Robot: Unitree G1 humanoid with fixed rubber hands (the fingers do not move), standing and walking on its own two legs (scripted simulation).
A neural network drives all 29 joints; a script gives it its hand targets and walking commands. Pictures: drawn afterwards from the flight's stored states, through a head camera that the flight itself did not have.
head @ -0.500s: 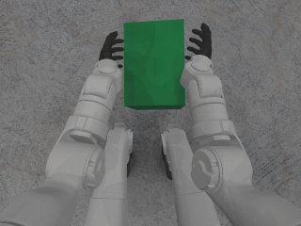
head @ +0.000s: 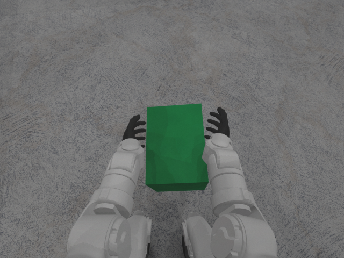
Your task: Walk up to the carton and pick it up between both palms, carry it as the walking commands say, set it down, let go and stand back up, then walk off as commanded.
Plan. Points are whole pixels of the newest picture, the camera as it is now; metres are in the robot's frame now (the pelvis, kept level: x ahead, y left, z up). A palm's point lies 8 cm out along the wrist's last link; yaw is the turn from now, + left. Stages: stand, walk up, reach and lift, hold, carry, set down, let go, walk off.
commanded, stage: reach and lift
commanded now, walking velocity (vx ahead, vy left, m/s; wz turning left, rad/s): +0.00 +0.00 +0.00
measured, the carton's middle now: (177, 151) +0.40 -0.04 -0.10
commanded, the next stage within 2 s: none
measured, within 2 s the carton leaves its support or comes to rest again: neither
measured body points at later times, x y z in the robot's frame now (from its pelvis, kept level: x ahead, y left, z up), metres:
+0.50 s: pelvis +0.04 +0.00 +0.07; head +0.08 +0.02 +0.51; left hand +0.39 +0.09 +0.04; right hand +0.39 -0.14 +0.07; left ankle +0.10 +0.10 -0.63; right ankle +0.09 -0.15 -0.63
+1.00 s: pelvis +0.03 +0.00 +0.08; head +0.00 +0.02 +0.53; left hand +0.39 +0.09 +0.12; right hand +0.37 -0.14 +0.12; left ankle +0.10 +0.10 -0.63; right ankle +0.09 -0.15 -0.63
